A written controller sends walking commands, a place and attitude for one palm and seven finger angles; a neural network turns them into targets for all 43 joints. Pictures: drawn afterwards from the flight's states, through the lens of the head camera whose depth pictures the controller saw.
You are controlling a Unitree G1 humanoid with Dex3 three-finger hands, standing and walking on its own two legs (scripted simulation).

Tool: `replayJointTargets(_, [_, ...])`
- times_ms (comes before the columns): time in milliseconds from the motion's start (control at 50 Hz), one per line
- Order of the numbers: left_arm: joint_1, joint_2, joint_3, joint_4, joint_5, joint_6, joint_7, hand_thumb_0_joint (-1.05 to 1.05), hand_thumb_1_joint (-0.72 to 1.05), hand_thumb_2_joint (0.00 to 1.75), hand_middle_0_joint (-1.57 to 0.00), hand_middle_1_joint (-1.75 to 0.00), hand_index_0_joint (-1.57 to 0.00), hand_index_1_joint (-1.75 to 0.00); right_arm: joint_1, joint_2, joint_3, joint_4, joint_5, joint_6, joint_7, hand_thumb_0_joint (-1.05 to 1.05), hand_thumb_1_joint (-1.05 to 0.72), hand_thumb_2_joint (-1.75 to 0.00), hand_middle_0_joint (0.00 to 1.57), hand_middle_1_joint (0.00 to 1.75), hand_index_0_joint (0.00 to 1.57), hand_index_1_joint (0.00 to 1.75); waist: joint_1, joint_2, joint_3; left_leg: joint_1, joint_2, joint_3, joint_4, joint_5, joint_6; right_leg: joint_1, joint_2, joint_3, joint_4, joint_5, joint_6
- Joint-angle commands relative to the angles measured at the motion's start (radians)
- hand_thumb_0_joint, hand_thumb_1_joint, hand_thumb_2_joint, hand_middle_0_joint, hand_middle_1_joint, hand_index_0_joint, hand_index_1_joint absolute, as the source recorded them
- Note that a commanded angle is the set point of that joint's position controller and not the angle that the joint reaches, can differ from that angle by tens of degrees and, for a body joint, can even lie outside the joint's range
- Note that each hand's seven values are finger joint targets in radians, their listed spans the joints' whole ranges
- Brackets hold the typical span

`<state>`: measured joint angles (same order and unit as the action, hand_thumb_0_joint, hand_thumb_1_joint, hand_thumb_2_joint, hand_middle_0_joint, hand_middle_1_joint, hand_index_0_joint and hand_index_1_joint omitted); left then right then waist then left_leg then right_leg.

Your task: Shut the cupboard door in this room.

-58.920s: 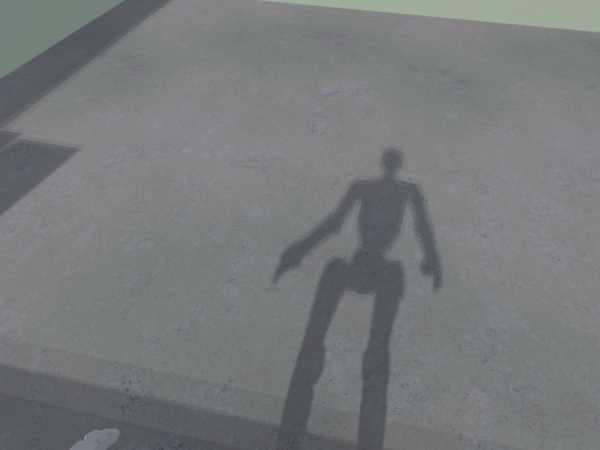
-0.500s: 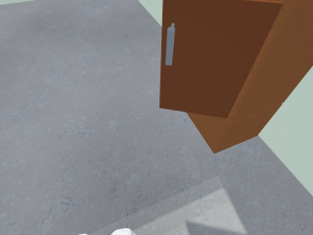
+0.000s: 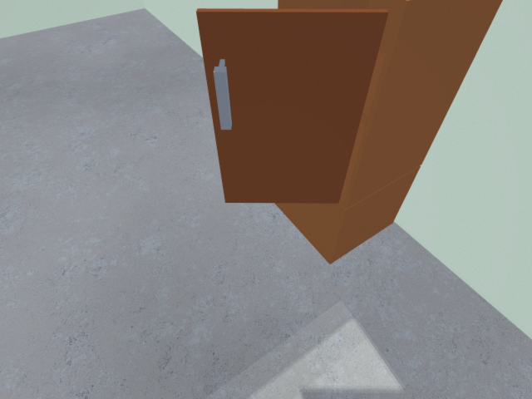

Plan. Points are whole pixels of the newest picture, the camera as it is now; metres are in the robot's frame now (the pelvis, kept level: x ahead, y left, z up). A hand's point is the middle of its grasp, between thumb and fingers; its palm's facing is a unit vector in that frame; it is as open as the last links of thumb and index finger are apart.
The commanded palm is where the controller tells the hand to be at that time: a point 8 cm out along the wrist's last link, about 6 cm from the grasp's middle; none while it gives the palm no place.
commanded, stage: take the last steps up to it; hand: left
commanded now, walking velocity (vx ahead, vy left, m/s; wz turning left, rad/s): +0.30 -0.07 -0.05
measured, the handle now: (224, 95) +0.74 +0.12 +0.07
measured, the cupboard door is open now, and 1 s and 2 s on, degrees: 56 56 56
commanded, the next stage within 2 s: come to a stop and stand still in 0.64 s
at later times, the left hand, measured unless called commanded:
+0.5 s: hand out of the picture +0.15 +0.18 -0.18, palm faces +0.01 -0.99 -0.13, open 7.3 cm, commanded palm none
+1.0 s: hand (211, 286) +0.36 +0.13 -0.16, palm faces +0.03 -0.97 -0.23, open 7.2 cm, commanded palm none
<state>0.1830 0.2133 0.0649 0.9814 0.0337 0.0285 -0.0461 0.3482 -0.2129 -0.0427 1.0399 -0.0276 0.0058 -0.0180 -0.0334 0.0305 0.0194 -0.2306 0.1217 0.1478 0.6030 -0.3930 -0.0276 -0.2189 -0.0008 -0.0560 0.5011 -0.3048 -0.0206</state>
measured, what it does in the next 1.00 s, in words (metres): walks ahead: left foot, then right foot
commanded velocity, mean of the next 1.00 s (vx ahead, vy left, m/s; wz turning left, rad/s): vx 0.08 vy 0.01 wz -0.02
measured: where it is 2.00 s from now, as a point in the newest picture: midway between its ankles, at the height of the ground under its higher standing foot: outside the picture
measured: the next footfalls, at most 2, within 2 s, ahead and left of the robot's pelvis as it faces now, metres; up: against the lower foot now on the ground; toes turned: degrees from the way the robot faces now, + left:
left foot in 0.34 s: +0.23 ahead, +0.10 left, +0.00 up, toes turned +8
right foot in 0.78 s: +0.34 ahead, -0.16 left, +0.00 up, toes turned -5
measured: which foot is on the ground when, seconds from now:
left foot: up 0.00-0.32, down 0.34-0.78, up 0.80-1.00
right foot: down 0.00-0.36, up 0.38-0.76, down 0.78-1.00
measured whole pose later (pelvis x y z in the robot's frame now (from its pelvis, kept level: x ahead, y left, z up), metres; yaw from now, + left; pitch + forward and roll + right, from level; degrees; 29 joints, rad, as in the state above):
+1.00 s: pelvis +0.29 -0.05 +0.01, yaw +0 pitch +1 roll +1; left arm 0.14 0.15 0.04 1.04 0.02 -0.02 0.04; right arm 0.22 -0.19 -0.05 1.06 0.00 0.05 -0.03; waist 0.00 0.02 0.08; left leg -0.40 0.00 0.04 0.92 -0.50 -0.06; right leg -0.24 -0.03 -0.09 0.45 -0.22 -0.03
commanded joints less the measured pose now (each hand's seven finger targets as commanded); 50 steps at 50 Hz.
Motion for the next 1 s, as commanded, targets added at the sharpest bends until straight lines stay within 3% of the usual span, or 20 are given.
replayJointTargets(0, [0.206,0.204,0.044,0.025,-0.010,-0.035,0.044,0.00,0.90,0.90,-0.20,-0.30,-0.20,-0.30,-0.199,-0.098,-0.027,-0.132,0.003,-0.018,0.006,0.00,-0.90,-0.90,0.20,0.30,0.20,0.30,0.124,-0.281,0.104,-0.531,-0.037,-0.099,0.446,-0.159,0.017,0.200,-0.351,0.525,-0.398,-0.357,-0.233])
replayJointTargets(60, [0.095,0.101,0.012,0.008,-0.013,-0.057,0.052,0.00,0.90,0.90,-0.20,-0.30,-0.20,-0.30,-0.106,-0.073,-0.029,-0.075,-0.007,-0.015,0.022,0.00,-0.90,-0.90,0.20,0.30,0.20,0.30,0.029,-0.158,0.107,-0.439,-0.001,-0.108,0.463,0.023,0.003,0.107,-0.256,0.271,-0.360,-0.136,-0.192])
replayJointTargets(100, [0.097,0.083,0.002,0.016,-0.015,-0.077,0.052,0.00,0.90,0.90,-0.20,-0.30,-0.20,-0.30,-0.077,-0.054,-0.023,-0.064,-0.008,-0.014,0.027,0.00,-0.90,-0.90,0.20,0.30,0.20,0.30,0.011,-0.132,0.082,-0.391,-0.003,-0.088,0.405,0.089,-0.009,0.101,-0.225,0.181,-0.349,0.047,-0.185])
replayJointTargets(220, [0.142,0.104,0.001,0.082,-0.011,-0.088,0.053,0.00,0.90,0.90,-0.20,-0.30,-0.20,-0.30,-0.130,-0.029,-0.012,-0.093,0.002,-0.035,0.032,0.00,-0.90,-0.90,0.20,0.30,0.20,0.30,0.020,-0.113,0.081,-0.301,-0.023,-0.047,0.121,0.116,0.005,0.151,-0.237,0.151,-0.300,0.225,-0.187])
replayJointTargets(280, [0.124,0.103,0.005,0.099,-0.017,-0.084,0.052,0.00,0.90,0.90,-0.20,-0.30,-0.20,-0.30,-0.018,-0.052,-0.018,-0.053,-0.002,-0.052,0.022,0.00,-0.90,-0.90,0.20,0.30,0.20,0.30,-0.042,-0.065,0.049,-0.053,-0.072,-0.008,-0.047,0.215,0.019,0.088,-0.192,0.104,-0.137,0.293,-0.144])
replayJointTargets(300, [0.133,0.082,0.004,0.097,-0.022,-0.080,0.051,0.00,0.90,0.90,-0.20,-0.30,-0.20,-0.30,0.085,-0.083,-0.025,-0.016,-0.008,-0.061,0.016,0.00,-0.90,-0.90,0.20,0.30,0.20,0.30,-0.074,0.007,-0.005,0.111,-0.063,-0.053,-0.100,0.243,0.033,0.023,-0.134,0.064,0.038,0.328,-0.115])
replayJointTargets(320, [0.190,0.035,-0.001,0.083,-0.026,-0.074,0.048,0.00,0.90,0.90,-0.20,-0.30,-0.20,-0.30,0.191,-0.171,-0.042,0.008,-0.024,-0.068,0.003,0.00,-0.90,-0.90,0.20,0.30,0.20,0.30,-0.092,0.184,-0.083,0.310,0.143,-0.338,-0.173,0.224,0.122,-0.170,-0.034,-0.001,0.290,0.108,-0.062])
replayJointTargets(340, [0.187,0.020,-0.012,0.056,-0.025,-0.075,0.043,0.00,0.90,0.90,-0.20,-0.30,-0.20,-0.30,0.267,-0.236,-0.056,0.022,-0.024,-0.058,-0.006,0.00,-0.90,-0.90,0.20,0.30,0.20,0.30,-0.100,0.297,-0.120,0.370,0.330,-0.622,-0.322,0.153,0.218,-0.314,0.056,-0.030,0.552,-0.284,-0.041])
replayJointTargets(360, [0.125,0.041,-0.013,0.034,-0.011,-0.065,0.045,0.00,0.90,0.90,-0.20,-0.30,-0.20,-0.30,0.234,-0.238,-0.051,0.019,-0.014,-0.049,-0.015,0.00,-0.90,-0.90,0.20,0.30,0.20,0.30,-0.091,0.242,-0.098,0.273,0.358,-0.666,-0.376,0.008,0.237,-0.362,0.010,0.064,0.713,-0.275,-0.050])
replayJointTargets(420, [0.064,0.015,-0.004,0.032,-0.001,-0.058,0.026,0.00,0.90,0.90,-0.20,-0.30,-0.20,-0.30,0.059,-0.115,-0.027,-0.035,-0.009,-0.059,-0.017,0.00,-0.90,-0.90,0.20,0.30,0.20,0.30,-0.021,0.056,0.055,0.028,0.267,-0.447,-0.441,-0.032,0.186,-0.374,-0.089,0.084,0.705,-0.066,-0.021])
replayJointTargets(480, [0.105,-0.016,-0.006,0.043,-0.004,-0.041,0.024,0.00,0.90,0.90,-0.20,-0.30,-0.20,-0.30,0.029,-0.091,-0.018,-0.027,-0.006,-0.070,-0.016,0.00,-0.90,-0.90,0.20,0.30,0.20,0.30,0.017,0.061,0.006,0.017,0.191,-0.248,-0.422,0.174,0.167,-0.275,-0.089,0.046,0.515,-0.024,0.001])
replayJointTargets(640, [0.015,-0.011,-0.008,0.008,-0.005,-0.034,0.027,0.00,0.90,0.90,-0.20,-0.30,-0.20,-0.30,0.028,-0.095,-0.031,-0.010,-0.006,-0.044,-0.002,0.00,-0.90,-0.90,0.20,0.30,0.20,0.30,0.016,0.080,0.051,-0.001,0.166,-0.167,-0.401,0.117,0.173,-0.157,-0.061,-0.025,0.178,0.069,0.023])
replayJointTargets(700, [0.103,0.022,0.000,0.039,-0.004,-0.047,0.032,0.00,0.90,0.90,-0.20,-0.30,-0.20,-0.30,0.011,-0.076,-0.029,-0.001,-0.001,-0.034,0.003,0.00,-0.90,-0.90,0.20,0.30,0.20,0.30,0.060,0.026,0.027,-0.053,0.100,-0.110,-0.264,0.085,0.117,0.045,-0.017,-0.052,0.006,0.134,0.017])
replayJointTargets(720, [0.158,0.054,0.005,0.057,-0.004,-0.058,0.038,0.00,0.90,0.90,-0.20,-0.30,-0.20,-0.30,0.016,-0.052,-0.024,0.005,0.006,-0.035,0.007,0.00,-0.90,-0.90,0.20,0.30,0.20,0.30,0.084,-0.036,0.015,-0.105,0.042,-0.065,-0.158,0.053,0.083,0.139,-0.062,0.021,-0.070,0.125,0.001])
replayJointTargets(740, [0.214,0.113,0.012,0.076,-0.001,-0.073,0.050,0.00,0.90,0.90,-0.20,-0.30,-0.20,-0.30,0.035,0.003,-0.010,-0.003,0.012,-0.037,0.011,0.00,-0.90,-0.90,0.20,0.30,0.20,0.30,0.096,-0.186,-0.006,-0.239,-0.058,0.004,0.001,-0.051,0.036,0.249,-0.228,0.234,-0.141,0.185,-0.057])
replayJointTargets(760, [0.232,0.158,0.012,0.077,-0.007,-0.074,0.059,0.00,0.90,0.90,-0.20,-0.30,-0.20,-0.30,0.034,0.028,0.001,-0.020,0.016,-0.025,0.009,0.00,-0.90,-0.90,0.20,0.30,0.20,0.30,0.087,-0.250,0.008,-0.238,-0.096,-0.007,0.138,-0.235,0.018,0.198,-0.368,0.359,-0.238,0.327,-0.119])
replayJointTargets(800, [0.125,0.119,-0.004,0.070,-0.013,-0.088,0.074,0.00,0.90,0.90,-0.20,-0.30,-0.20,-0.30,0.063,0.008,0.004,0.013,0.022,-0.010,-0.008,0.00,-0.90,-0.90,0.20,0.30,0.20,0.30,0.039,-0.296,-0.066,-0.164,-0.055,-0.122,0.231,-0.194,0.004,0.171,-0.360,0.319,-0.179,0.810,-0.140])
replayJointTargets(840, [0.082,0.105,-0.009,0.058,-0.012,-0.077,0.087,0.00,0.90,0.90,-0.20,-0.30,-0.20,-0.30,0.042,0.003,0.004,0.030,0.036,0.000,-0.015,0.00,-0.90,-0.90,0.20,0.30,0.20,0.30,0.035,-0.178,-0.114,-0.152,-0.062,-0.139,0.245,-0.155,-0.006,0.211,-0.348,0.216,-0.091,1.063,-0.168])
replayJointTargets(880, [0.098,0.114,0.006,0.055,-0.010,-0.063,0.095,0.00,0.90,0.90,-0.20,-0.30,-0.20,-0.30,-0.012,-0.001,-0.001,0.015,0.030,0.020,-0.014,0.00,-0.90,-0.90,0.20,0.30,0.20,0.30,0.055,-0.114,-0.120,-0.180,-0.089,-0.132,0.285,-0.141,-0.016,0.231,-0.350,0.190,-0.079,1.115,-0.172])
replayJointTargets(980, [0.069,0.136,0.021,0.029,-0.008,-0.039,0.103,0.00,0.90,0.90,-0.20,-0.30,-0.20,-0.30,-0.101,-0.034,-0.022,-0.047,0.019,0.051,0.001,0.00,-0.90,-0.90,0.20,0.30,0.20,0.30,0.058,-0.162,-0.083,-0.257,-0.110,-0.158,0.414,-0.066,-0.034,0.175,-0.355,0.145,-0.108,0.984,-0.182])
